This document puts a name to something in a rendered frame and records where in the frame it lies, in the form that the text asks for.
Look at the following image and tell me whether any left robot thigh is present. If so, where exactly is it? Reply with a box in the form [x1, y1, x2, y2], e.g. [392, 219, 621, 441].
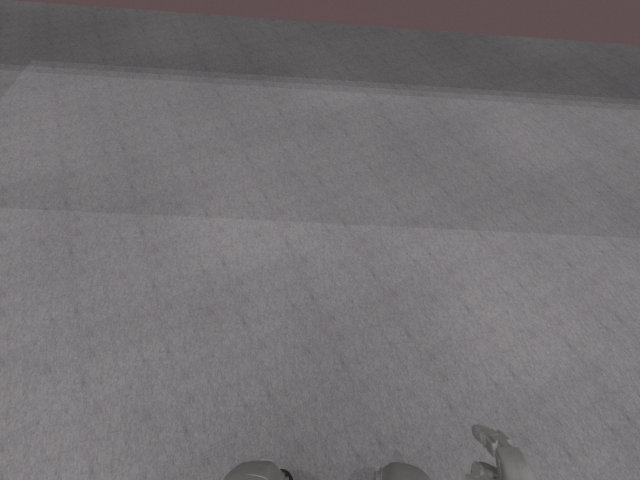
[222, 460, 289, 480]

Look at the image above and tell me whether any robot right hand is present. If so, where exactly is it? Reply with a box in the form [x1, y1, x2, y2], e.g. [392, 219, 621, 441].
[465, 424, 537, 480]

